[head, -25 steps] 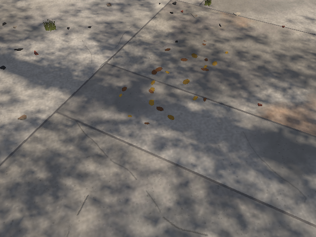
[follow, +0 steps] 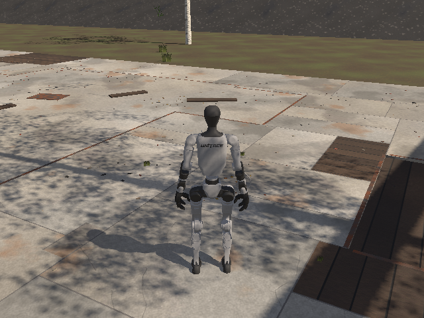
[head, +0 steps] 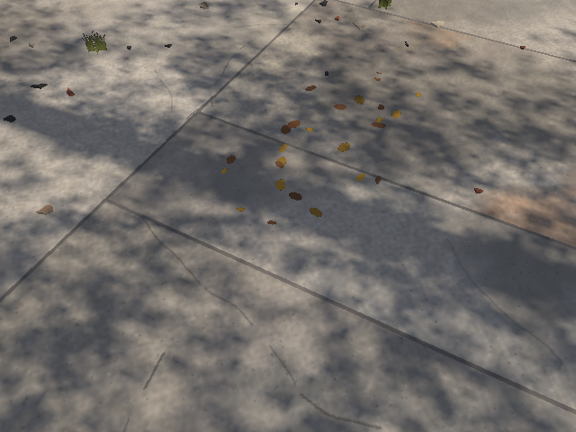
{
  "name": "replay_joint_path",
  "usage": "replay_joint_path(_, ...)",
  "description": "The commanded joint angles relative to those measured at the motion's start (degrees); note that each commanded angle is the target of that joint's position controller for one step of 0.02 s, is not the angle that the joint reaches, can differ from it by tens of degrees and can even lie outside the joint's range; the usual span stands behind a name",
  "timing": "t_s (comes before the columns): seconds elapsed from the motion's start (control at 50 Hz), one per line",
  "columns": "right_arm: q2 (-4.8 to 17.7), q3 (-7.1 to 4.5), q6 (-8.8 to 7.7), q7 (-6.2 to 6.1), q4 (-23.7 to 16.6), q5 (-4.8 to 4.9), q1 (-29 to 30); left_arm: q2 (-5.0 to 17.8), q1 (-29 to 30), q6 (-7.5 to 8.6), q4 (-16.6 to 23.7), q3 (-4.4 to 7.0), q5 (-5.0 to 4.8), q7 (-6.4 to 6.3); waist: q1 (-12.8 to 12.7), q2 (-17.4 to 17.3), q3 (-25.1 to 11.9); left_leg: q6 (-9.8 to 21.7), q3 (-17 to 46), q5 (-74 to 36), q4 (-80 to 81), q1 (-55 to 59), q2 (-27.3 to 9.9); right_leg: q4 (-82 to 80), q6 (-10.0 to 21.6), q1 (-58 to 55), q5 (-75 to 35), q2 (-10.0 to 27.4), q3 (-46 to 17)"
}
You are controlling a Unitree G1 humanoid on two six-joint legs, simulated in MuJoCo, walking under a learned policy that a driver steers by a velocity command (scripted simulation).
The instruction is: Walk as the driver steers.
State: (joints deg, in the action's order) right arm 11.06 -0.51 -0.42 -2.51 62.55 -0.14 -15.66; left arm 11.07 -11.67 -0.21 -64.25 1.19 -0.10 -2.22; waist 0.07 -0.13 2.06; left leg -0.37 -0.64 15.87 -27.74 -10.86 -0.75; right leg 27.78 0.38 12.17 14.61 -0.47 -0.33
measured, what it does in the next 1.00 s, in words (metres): walks ahead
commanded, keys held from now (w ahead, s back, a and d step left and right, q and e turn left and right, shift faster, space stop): no key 0.48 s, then w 0.52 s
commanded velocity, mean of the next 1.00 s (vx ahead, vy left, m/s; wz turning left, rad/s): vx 0.15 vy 0.00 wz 0.00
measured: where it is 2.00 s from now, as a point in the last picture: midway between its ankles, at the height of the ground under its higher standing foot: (297, 379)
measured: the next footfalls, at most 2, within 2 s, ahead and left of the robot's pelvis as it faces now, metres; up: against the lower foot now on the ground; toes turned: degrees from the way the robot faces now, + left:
left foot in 1.20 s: +0.45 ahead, +0.11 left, +0.00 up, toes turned +2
right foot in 1.70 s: +0.71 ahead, -0.11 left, +0.00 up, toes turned -2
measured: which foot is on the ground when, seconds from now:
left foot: down 0.00-0.78, up 0.80-1.00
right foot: down 0.00-1.00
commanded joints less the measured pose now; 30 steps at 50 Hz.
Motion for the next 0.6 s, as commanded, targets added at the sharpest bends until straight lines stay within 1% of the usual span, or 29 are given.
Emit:
replay_joint_path(0.02,5.25,-0.85,-0.3,-0.16,-0.92,0.02,-3.56,5.45,-2.06,0.32,1.07,0.73,-0.01,-0.19,-0.03,-0.03,0.57,1.04,0.78,-6.58,4.93,-2.42,-0.86,-4.58,1.37,-0.44,-7.55,1.56,-1.48)
replay_joint_path(0.48,3.89,-0.97,-0.36,-0.18,-0.82,0.14,-5.94,4.36,-4.95,0.39,0.74,0.45,-0.1,-0.44,-0.08,-0.07,1.23,1.4,0.99,-6.69,4.9,-2.78,-0.66,-4.28,1.04,0.1,-7.19,1.52,-1.09)
replay_joint_path(0.5,3.29,-0.86,-0.29,-0.21,-0.17,0.14,-7.11,3.73,-6.13,0.35,0.13,0.32,-0.09,-0.47,-0.09,-0.11,-0.22,1.58,0.4,-0.97,5.09,-2.17,-0.06,-4.36,1.16,-0.5,-1.46,0.88,-0.4)
replay_joint_path(0.52,3.86,-1.16,-0.15,-0.36,-0.05,0.51,-7.42,4.2,-6.52,0.24,-0.01,0.57,-0.46,-0.58,-0.08,-0.23,0.56,2.37,-0.06,8.53,4.48,-3.18,0.8,-3.35,1.77,0.68,8.32,-0.24,0.49)
replay_joint_path(0.54,4.93,-1.56,-0.11,-0.53,-0.46,0.84,-7.1,4.99,-6.58,0.27,0.26,0.91,-0.8,-0.69,-0.11,-0.52,2.56,3.54,0.59,18.64,4.16,-5.38,0.75,-2.51,2.69,3.45,18.58,-0.61,0.55)
replay_joint_path(0.56,5.31,-1.74,-0.35,-0.61,-1.07,1.02,-6.79,5.19,-6.11,0.61,0.86,1.03,-0.89,-0.71,0.0,-0.63,5.34,4.76,2.25,25.19,4.68,-7.84,-0.27,-2.28,3.64,6.63,24.59,-0.05,-0.4)
replay_joint_path(0.58,5.34,-1.82,-0.94,-0.51,-1.47,1.26,-7.13,4.75,-5.78,1.32,1.45,0.99,-1.03,-0.56,0.22,-0.99,7.17,5.98,4.55,27.69,5.29,-9.03,-1.78,-1.76,4.41,8.77,25.94,0.77,-1.46)
replay_joint_path(0.6,5.5,-1.99,-1.72,-0.28,-1.53,1.54,-8.2,4.13,-5.49,2.26,1.93,0.91,-1.2,-0.27,0.67,-1.75,7.77,7.19,7.23,27.93,6.01,-8.33,-3.5,-0.33,4.7,10.47,24.32,1.26,-1.99)
Over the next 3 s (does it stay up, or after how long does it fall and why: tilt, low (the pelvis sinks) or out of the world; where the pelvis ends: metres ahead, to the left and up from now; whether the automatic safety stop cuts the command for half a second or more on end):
stays up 0.65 0.02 0.00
